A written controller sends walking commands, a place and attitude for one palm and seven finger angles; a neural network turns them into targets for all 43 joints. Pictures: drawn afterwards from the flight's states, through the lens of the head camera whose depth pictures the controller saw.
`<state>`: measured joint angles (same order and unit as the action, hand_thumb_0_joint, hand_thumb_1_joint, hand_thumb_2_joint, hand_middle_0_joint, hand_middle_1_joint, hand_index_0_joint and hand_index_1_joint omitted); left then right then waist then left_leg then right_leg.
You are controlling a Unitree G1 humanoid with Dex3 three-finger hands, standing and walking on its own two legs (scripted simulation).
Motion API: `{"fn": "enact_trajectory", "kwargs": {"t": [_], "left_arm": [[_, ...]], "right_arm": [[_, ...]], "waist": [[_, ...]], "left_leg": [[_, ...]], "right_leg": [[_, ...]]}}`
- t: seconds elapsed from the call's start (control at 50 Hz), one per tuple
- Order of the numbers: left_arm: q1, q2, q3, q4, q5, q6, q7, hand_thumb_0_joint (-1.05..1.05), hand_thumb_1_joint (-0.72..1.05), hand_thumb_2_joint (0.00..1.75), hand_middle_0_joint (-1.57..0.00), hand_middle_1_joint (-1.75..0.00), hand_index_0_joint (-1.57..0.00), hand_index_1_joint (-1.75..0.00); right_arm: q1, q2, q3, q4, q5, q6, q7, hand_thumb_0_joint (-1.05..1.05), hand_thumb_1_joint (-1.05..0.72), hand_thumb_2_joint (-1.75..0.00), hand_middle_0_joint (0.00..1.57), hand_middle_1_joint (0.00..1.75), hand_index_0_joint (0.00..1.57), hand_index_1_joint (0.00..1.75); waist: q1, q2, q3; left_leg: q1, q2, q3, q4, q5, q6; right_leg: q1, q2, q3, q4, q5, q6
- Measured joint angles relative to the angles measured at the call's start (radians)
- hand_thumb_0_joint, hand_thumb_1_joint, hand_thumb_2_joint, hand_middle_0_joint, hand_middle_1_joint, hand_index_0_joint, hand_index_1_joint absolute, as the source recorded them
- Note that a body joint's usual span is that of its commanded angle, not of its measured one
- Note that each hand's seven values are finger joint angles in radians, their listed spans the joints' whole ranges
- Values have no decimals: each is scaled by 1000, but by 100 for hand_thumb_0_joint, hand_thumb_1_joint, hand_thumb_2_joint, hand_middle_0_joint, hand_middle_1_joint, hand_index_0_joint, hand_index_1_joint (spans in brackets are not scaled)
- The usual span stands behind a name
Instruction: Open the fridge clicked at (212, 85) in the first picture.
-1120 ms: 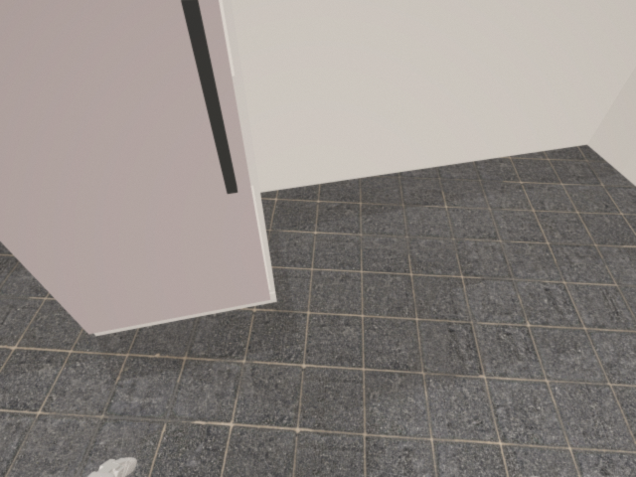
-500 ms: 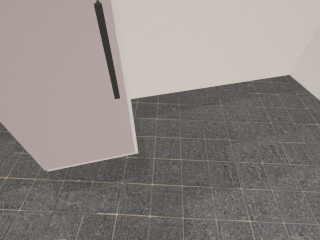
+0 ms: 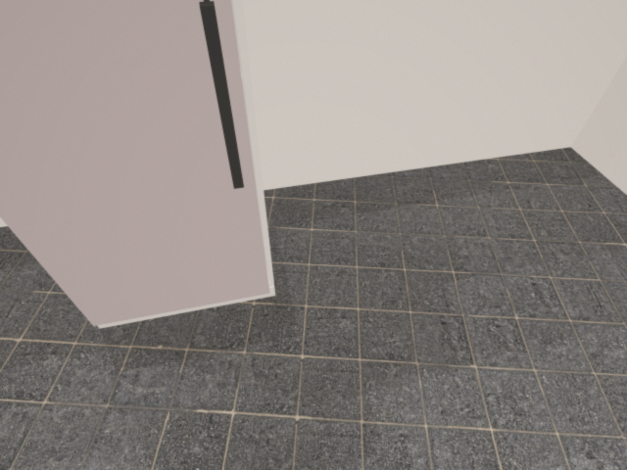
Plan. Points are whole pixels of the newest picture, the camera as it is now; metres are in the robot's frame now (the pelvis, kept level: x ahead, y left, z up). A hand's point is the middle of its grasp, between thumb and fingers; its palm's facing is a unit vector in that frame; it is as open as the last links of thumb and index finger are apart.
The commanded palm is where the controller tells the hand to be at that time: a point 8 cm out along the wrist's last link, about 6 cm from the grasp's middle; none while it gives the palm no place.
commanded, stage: stand and wait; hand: right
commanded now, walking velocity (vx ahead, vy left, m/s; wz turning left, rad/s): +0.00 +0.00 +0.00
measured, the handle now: (224, 106) +0.76 +0.23 +0.07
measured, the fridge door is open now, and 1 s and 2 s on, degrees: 0 0 0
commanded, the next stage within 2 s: look at it before walking up in 0.02 s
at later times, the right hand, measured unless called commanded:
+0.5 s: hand out of the picture +0.09 -0.24 -0.16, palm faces -0.03 +0.94 -0.33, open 7.4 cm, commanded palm none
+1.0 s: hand out of the picture +0.09 -0.22 -0.17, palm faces -0.07 +0.95 -0.31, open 7.4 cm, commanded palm none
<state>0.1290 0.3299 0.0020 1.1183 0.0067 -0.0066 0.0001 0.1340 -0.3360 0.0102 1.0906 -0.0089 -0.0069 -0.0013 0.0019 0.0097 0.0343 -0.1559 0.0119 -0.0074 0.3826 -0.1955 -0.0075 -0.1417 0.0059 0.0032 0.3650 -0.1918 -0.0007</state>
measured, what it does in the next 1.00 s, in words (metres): stands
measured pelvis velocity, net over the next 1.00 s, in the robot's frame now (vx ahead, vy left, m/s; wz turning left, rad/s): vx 0.01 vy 0.00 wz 0.08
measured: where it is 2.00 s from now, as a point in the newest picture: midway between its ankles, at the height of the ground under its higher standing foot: outside the picture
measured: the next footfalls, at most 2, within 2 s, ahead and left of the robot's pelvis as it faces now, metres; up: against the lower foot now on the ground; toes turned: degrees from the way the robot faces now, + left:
left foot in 1.72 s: -0.05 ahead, +0.12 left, +0.00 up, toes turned +22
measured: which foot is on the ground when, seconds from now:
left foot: down 0.00-1.00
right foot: down 0.00-1.00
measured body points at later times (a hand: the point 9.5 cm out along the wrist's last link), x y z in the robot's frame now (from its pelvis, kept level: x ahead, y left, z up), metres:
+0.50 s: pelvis +0.01 +0.00 +0.00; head +0.02 +0.00 +0.45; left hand +0.09 +0.30 -0.13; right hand +0.09 -0.29 -0.13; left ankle +0.01 +0.12 -0.75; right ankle +0.01 -0.12 -0.75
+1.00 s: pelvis +0.01 +0.00 -0.01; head +0.03 +0.01 +0.44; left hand +0.08 +0.28 -0.14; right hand +0.09 -0.27 -0.15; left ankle +0.01 +0.12 -0.75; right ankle +0.01 -0.12 -0.75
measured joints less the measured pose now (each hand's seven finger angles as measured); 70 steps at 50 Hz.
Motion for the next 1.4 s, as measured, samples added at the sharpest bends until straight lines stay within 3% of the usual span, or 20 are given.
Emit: {"fn": "enact_trajectory", "kwargs": {"t": [0.84,1.16,1.3,1.38,1.4], "left_arm": [[-30,0,-1,-9,-1,-2,9,0,91,90,-20,-30,-20,-30],[39,-111,24,-90,1,39,22,0,91,90,-20,-30,-20,-30],[71,-110,43,-93,-5,45,25,0,91,90,-20,-30,-20,-30],[91,-130,41,-96,-5,20,33,0,91,90,-20,-30,-20,-30],[99,-135,41,-100,-2,16,33,0,91,90,-20,-30,-20,-30]], "right_arm": [[-7,-6,-6,-6,0,0,-5,1,-91,-90,20,30,21,30],[60,103,-19,-94,-8,53,-1,1,-91,-90,20,30,21,30],[63,144,-30,-126,-11,50,-10,1,-91,-90,20,30,21,30],[63,127,-47,-130,-5,56,-16,1,-91,-90,20,30,21,30],[64,122,-51,-128,-3,59,-15,1,-91,-90,20,30,21,30]], "waist": [[-11,-2,4],[-3,2,40],[7,-13,46],[10,37,39],[9,45,34]], "left_leg": [[22,-11,-14,-13,-16,6],[-138,-62,-103,201,-76,15],[-178,-78,-116,191,-46,10],[-200,-68,-147,204,-31,-1],[-217,-66,-137,253,-82,1]], "right_leg": [[33,-11,-15,-21,-19,7],[-83,-56,-105,184,-114,17],[-157,-42,-60,304,-224,12],[-124,-19,-79,210,-100,-8],[-118,-19,-90,206,-103,-17]]}}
